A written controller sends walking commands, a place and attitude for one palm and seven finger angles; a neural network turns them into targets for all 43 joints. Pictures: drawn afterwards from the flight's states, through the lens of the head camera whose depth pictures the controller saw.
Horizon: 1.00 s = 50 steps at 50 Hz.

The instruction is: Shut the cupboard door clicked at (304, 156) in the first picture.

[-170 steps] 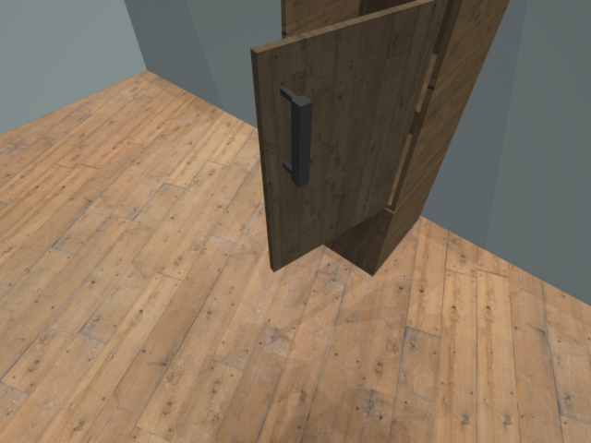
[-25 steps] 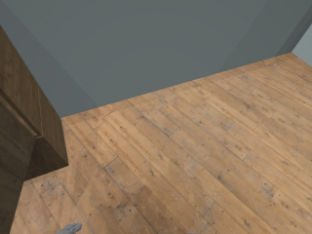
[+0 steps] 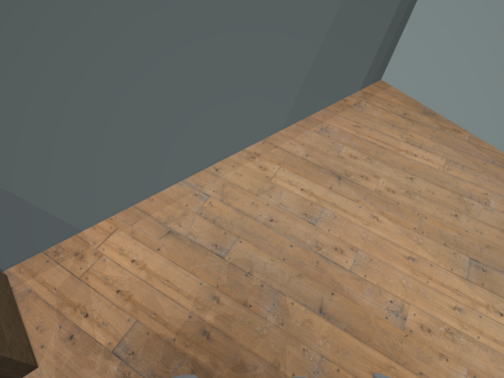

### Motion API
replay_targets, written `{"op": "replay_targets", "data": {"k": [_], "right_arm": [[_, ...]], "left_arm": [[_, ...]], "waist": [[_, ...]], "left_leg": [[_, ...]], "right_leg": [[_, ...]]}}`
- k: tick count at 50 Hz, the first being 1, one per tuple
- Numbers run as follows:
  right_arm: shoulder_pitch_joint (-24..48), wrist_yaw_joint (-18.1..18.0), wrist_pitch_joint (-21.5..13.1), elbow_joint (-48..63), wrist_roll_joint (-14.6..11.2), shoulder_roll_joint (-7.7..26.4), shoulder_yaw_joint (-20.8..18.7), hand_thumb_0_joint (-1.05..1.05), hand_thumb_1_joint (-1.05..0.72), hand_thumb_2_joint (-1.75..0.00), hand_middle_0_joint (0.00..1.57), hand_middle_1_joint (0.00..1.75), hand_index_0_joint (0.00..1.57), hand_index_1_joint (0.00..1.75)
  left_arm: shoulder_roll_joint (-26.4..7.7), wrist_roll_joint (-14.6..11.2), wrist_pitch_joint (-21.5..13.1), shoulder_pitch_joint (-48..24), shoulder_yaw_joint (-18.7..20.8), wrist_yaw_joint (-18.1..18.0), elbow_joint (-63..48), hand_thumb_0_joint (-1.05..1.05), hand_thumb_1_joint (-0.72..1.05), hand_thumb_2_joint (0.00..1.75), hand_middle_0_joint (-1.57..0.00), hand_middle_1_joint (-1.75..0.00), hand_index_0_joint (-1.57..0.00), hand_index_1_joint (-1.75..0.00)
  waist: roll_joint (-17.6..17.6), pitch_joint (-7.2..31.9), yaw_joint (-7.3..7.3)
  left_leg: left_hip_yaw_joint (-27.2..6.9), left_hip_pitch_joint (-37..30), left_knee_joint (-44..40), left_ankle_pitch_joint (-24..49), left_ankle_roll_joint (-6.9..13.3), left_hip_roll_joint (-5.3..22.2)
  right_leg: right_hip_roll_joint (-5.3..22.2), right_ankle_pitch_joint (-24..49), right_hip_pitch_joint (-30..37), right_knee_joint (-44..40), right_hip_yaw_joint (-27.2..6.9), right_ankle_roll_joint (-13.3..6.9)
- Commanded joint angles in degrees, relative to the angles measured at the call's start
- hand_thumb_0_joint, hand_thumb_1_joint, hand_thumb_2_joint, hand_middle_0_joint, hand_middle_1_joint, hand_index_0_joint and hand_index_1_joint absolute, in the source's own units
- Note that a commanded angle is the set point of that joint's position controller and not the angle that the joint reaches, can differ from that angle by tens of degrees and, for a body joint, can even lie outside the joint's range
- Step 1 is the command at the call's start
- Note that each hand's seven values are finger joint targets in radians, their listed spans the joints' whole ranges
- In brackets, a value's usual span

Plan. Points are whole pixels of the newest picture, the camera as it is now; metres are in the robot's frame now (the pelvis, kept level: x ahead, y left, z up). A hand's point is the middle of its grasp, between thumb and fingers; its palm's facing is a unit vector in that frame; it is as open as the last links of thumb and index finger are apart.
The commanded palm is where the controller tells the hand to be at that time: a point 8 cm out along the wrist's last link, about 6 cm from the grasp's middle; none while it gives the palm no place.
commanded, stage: walk to a spot facing it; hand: left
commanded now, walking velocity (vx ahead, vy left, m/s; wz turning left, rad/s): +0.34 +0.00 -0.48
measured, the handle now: out of the picture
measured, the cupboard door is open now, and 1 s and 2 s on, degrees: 74 74 74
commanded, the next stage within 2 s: turn to face it in 0.64 s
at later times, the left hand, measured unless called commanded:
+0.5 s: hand (204, 277) +0.32 +0.11 -0.15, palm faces -0.18 -0.96 -0.21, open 7.2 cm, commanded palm none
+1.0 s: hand (244, 183) +0.59 +0.05 -0.16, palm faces -0.24 -0.95 -0.20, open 7.4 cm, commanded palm none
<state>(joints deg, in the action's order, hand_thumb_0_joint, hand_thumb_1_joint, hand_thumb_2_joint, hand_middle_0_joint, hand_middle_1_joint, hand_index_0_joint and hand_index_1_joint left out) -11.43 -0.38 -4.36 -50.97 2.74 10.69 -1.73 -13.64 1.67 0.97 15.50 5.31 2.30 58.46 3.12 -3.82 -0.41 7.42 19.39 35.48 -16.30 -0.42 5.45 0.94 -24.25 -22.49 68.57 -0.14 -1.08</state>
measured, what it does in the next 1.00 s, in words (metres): walks ahead: right foot, then left foot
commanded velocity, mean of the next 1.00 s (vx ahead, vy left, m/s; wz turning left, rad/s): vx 0.23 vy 0.00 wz -0.09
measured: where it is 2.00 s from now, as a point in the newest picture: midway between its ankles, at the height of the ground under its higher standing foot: (286, 284)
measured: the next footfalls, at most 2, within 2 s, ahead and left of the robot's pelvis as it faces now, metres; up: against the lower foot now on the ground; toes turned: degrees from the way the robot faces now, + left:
right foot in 0.28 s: +0.21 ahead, -0.15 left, +0.00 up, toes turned -15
left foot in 0.66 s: +0.49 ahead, +0.03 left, +0.00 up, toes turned -8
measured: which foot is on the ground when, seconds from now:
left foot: down 0.00-0.28, up 0.30-0.64, down 0.66-0.98, up 1.00-1.00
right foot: up 0.00-0.26, down 0.28-0.66, up 0.68-0.96, down 0.98-1.00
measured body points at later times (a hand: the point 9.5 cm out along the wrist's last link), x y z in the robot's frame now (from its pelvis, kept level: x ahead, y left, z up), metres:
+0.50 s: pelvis +0.23 -0.06 +0.02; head +0.27 -0.08 +0.46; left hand +0.33 +0.16 -0.13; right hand +0.22 -0.32 -0.13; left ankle +0.29 +0.09 -0.67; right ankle +0.17 -0.14 -0.73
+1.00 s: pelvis +0.45 -0.10 +0.00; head +0.47 -0.11 +0.45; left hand +0.60 +0.10 -0.14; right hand +0.36 -0.33 -0.15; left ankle +0.45 +0.03 -0.72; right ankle +0.44 -0.23 -0.73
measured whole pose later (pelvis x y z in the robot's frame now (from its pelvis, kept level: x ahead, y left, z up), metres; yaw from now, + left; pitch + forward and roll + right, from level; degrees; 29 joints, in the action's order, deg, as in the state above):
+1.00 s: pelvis +0.45 -0.10 +0.00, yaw -14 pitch +1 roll +1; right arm -19.5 -0.6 -0.2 -61.7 1.3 10.4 -2.4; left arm -10.4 1.7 -2.6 8.7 2.9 0.5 56.1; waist 1.0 -1.4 1.9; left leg 4.8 15.0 35.4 -22.5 -1.5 2.9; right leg 4.9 -16.2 -19.1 33.4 5.0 0.5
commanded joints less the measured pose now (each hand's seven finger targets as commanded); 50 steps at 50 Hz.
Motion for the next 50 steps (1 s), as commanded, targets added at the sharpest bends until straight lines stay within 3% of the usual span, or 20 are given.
{"op": "replay_targets", "data": {"k": [1,9,11,12,13,14,15,16,20,28,30,31,33,35,37,41,46,47,49,50], "right_arm": [[-8.1,-1.2,-0.5,-1.2,-0.7,9.2,-2.3,0.0,-0.9,-0.9,0.2,0.3,0.2,0.3],[-10.1,0.0,0.8,-2.9,-0.3,11.1,-3.3,0.0,-0.9,-0.9,0.2,0.3,0.2,0.3],[-9.2,0.2,1.3,-3.2,-0.4,11.2,-3.1,0.0,-0.9,-0.9,0.2,0.3,0.2,0.3],[-8.0,0.4,1.3,-3.0,-0.7,10.3,-2.7,0.0,-0.9,-0.9,0.2,0.3,0.2,0.3],[-6.8,0.9,1.2,-1.6,-1.7,7.1,-1.9,0.0,-0.9,-0.9,0.2,0.3,0.2,0.3],[-4.7,0.9,0.9,1.0,-2.3,5.0,-1.4,0.0,-0.9,-0.9,0.2,0.3,0.2,0.3],[-1.8,0.7,1.1,0.9,-2.1,7.5,-2.2,0.0,-0.9,-0.9,0.2,0.3,0.2,0.3],[-0.3,0.6,0.8,0.2,-2.1,6.7,-2.4,0.0,-0.9,-0.9,0.2,0.3,0.2,0.3],[-4.8,0.6,2.3,-3.2,-1.1,3.8,-2.0,0.0,-0.9,-0.9,0.2,0.3,0.2,0.3],[3.2,1.6,0.9,-0.9,-1.5,3.0,-1.9,0.0,-0.9,-0.9,0.2,0.3,0.2,0.3],[-1.8,1.0,0.4,-2.4,-1.3,5.0,-2.4,0.0,-0.9,-0.9,0.2,0.3,0.2,0.3],[-9.2,0.3,0.0,-4.8,-1.0,8.1,-3.1,0.0,-0.9,-0.9,0.2,0.3,0.2,0.3],[-20.8,-0.8,0.5,-6.6,0.0,17.5,-4.9,0.0,-0.9,-0.9,0.2,0.3,0.2,0.3],[-12.7,-0.8,0.8,-4.2,-0.4,13.4,-3.8,0.0,-0.9,-0.9,0.2,0.3,0.2,0.3],[-7.1,-1.1,0.3,-3.3,-0.7,8.0,-2.5,0.0,-0.9,-0.9,0.2,0.3,0.2,0.3],[-5.7,-1.2,0.0,-5.1,-1.0,7.4,-1.6,0.0,-0.9,-0.9,0.2,0.3,0.2,0.3],[-4.9,-0.8,2.0,-5.9,-1.7,7.5,-2.1,0.0,-0.9,-0.9,0.2,0.3,0.2,0.3],[-4.1,-0.5,2.3,-5.6,-1.9,6.1,-1.9,0.0,-0.9,-0.9,0.2,0.3,0.2,0.3],[-4.8,0.0,3.5,-4.3,-2.0,3.2,-1.4,0.0,-0.9,-0.9,0.2,0.3,0.2,0.3],[-3.9,0.1,4.2,-4.0,-2.0,3.8,-1.9,0.0,-0.9,-0.9,0.2,0.3,0.2,0.3]], "left_arm": [[-0.5,0.4,-1.5,-5.0,0.0,1.6,-7.9,0.0,0.9,0.9,-0.2,-0.3,-0.2,-0.3],[-0.3,0.1,-1.5,-10.7,-0.4,1.5,-10.1,0.0,0.9,0.9,-0.2,-0.3,-0.2,-0.3],[-1.9,0.3,-2.0,-6.3,0.1,1.2,-8.6,0.0,0.9,0.9,-0.2,-0.3,-0.2,-0.3],[-4.1,0.4,-2.4,1.2,0.7,0.7,-6.2,0.0,0.9,0.9,-0.2,-0.3,-0.2,-0.3],[-10.1,0.8,-3.4,10.3,2.3,-0.2,-3.6,0.0,0.9,0.9,-0.2,-0.3,-0.2,-0.3],[-15.9,-0.4,-3.6,15.0,3.6,-1.2,-2.3,0.0,0.9,0.9,-0.2,-0.3,-0.2,-0.3],[-14.4,-1.1,-3.4,12.2,3.4,-2.2,-2.8,0.0,0.9,0.9,-0.2,-0.3,-0.2,-0.3],[-11.2,-1.0,-3.5,7.9,2.6,-2.6,-3.5,0.0,0.9,0.9,-0.2,-0.3,-0.2,-0.3],[-5.2,-0.3,-4.9,-1.5,0.3,-2.8,-4.7,0.0,0.9,0.9,-0.2,-0.3,-0.2,-0.3],[-6.0,-0.6,-5.5,3.2,0.3,-2.1,-0.4,0.0,0.9,0.9,-0.2,-0.3,-0.2,-0.3],[-5.7,-0.9,-5.2,2.2,0.2,-2.3,-0.3,0.0,0.9,0.9,-0.2,-0.3,-0.2,-0.3],[-4.8,-1.1,-5.0,1.9,0.1,-2.3,-0.8,0.0,0.9,0.9,-0.2,-0.3,-0.2,-0.3],[-1.2,-1.6,-4.9,4.2,-0.9,-1.8,-3.2,0.0,0.9,0.9,-0.2,-0.3,-0.2,-0.3],[-2.0,-0.7,-4.5,-1.7,-0.8,-1.6,-5.0,0.0,0.9,0.9,-0.2,-0.3,-0.2,-0.3],[-0.7,-0.1,-3.4,-3.2,-0.4,-0.8,-4.4,0.0,0.9,0.9,-0.2,-0.3,-0.2,-0.3],[2.9,-0.5,-2.0,2.3,-1.9,-0.9,-2.2,0.0,0.9,0.9,-0.2,-0.3,-0.2,-0.3],[1.1,-0.1,-2.8,3.3,-2.0,-1.7,-1.1,0.0,0.9,0.9,-0.2,-0.3,-0.2,-0.3],[-1.6,-0.1,-3.2,4.0,-1.2,-2.2,-1.1,0.0,0.9,0.9,-0.2,-0.3,-0.2,-0.3],[-10.4,-0.1,-3.3,6.1,0.4,-3.0,-1.2,0.0,0.9,0.9,-0.2,-0.3,-0.2,-0.3],[-10.3,-0.1,-2.7,4.4,0.3,-3.4,-2.1,0.0,0.9,0.9,-0.2,-0.3,-0.2,-0.3]], "waist": [[-15.0,-0.8,1.11],[-8.4,1.3,1.63],[-7.3,2.9,-1.04],[-3.1,5.1,-4.86],[10.8,10.3,-8.97],[21.5,12.8,-9.53],[11.4,8.5,-8.1],[8.2,5.2,-6.23],[4.9,3.4,1.57],[3.5,1.6,-0.35],[1.4,3.0,2.78],[-2.4,6.8,5.97],[-21.8,17.7,8.65],[-11.7,6.7,5.97],[-13.4,-1.3,2.82],[-12.6,3.6,-0.54],[-7.3,6.5,-1.62],[-3.7,5.9,-2.43],[14.4,6.6,-3.38],[10.4,5.2,-3.64]], "left_leg": [[-11.3,-8.8,-24.7,1.1,5.1,14.4],[0.3,-9.6,-21.8,1.3,5.4,14.6],[3.0,-7.7,-14.0,5.8,3.6,13.0],[6.3,-3.6,-2.2,11.5,1.9,9.5],[10.0,10.0,17.2,4.7,-0.5,3.6],[3.8,22.4,34.6,-19.7,-2.0,-3.0],[-4.8,26.2,39.9,-15.8,-1.1,0.4],[-6.2,27.0,40.5,-10.2,-1.3,3.0],[-5.5,13.5,26.0,-3.6,-3.1,3.8],[-1.1,6.7,0.1,5.5,-2.2,-1.5],[-0.4,-4.5,-6.8,8.7,-1.3,-3.2],[-3.7,-17.0,-8.8,10.3,0.1,-0.9],[-34.4,-33.6,-17.1,11.3,11.6,24.1],[-28.9,-19.6,-19.3,5.1,12.1,23.0],[-18.7,-7.2,-22.7,5.5,8.6,18.7],[-5.3,-3.4,-20.4,24.2,7.4,10.9],[-7.2,0.3,-12.5,11.0,5.2,5.6],[-6.7,3.6,-9.2,4.8,2.8,3.1],[-0.8,11.5,11.3,-18.3,-1.5,-4.2],[-3.6,10.8,20.9,-20.7,-0.9,-3.2]], "right_leg": [[5.7,8.7,-14.9,-0.5,0.1,1.4],[2.9,9.5,-0.9,-28.8,7.0,0.9],[0.5,11.0,8.5,-34.0,9.2,-0.3],[-0.5,9.6,19.1,-36.8,8.2,-2.0],[10.8,1.2,33.3,-43.6,-9.6,-7.0],[23.8,3.9,37.8,-54.3,-34.1,-13.0],[23.9,4.0,34.7,-55.7,-33.2,-14.5],[22.1,7.4,29.1,-54.9,-27.8,-14.0],[14.4,24.4,13.8,-54.6,-8.6,-9.8],[11.3,30.6,18.6,-51.6,-6.4,-8.1],[9.2,33.9,15.3,-44.6,-5.0,-6.3],[6.9,32.3,9.1,-34.7,-3.4,-4.6],[-4.0,-10.2,-9.8,-0.1,2.5,-0.8],[2.1,-4.4,-15.9,9.5,-1.1,-0.8],[5.5,3.2,-14.0,6.6,-1.7,0.6],[4.5,5.6,-0.2,-16.2,2.8,2.1],[0.6,15.7,15.1,-38.4,7.7,3.3],[4.1,16.5,19.1,-42.9,3.9,2.8],[25.6,17.9,20.7,-53.7,-15.7,-6.6],[27.8,15.5,16.7,-55.4,-15.5,-9.8]]}}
